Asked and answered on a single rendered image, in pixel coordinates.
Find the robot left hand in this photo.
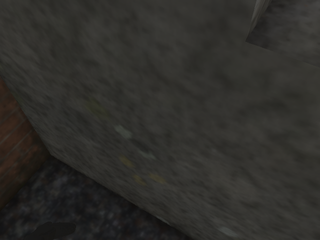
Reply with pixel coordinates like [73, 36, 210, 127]
[23, 221, 76, 240]

